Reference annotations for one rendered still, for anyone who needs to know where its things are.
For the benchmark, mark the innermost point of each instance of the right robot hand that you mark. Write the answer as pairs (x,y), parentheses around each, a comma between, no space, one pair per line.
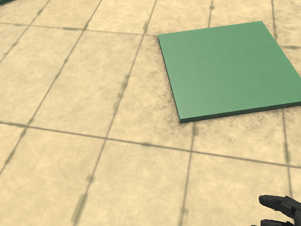
(286,205)

